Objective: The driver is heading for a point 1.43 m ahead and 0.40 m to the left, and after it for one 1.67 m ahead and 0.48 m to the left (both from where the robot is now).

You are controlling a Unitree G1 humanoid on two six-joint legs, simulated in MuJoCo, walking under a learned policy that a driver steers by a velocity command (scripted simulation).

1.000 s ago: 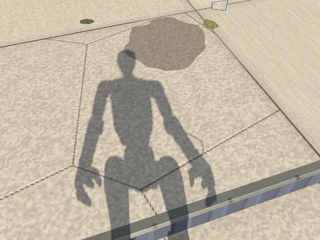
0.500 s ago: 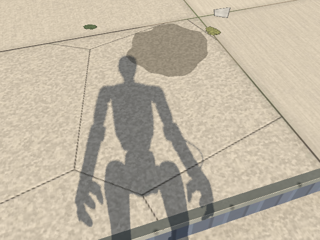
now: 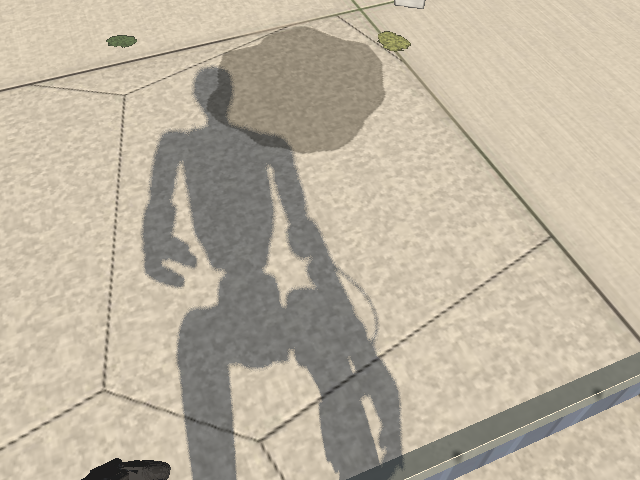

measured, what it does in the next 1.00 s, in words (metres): climbs: right foot, then left foot 0.12 m higher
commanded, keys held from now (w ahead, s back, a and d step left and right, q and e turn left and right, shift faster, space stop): w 0.70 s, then w+q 0.30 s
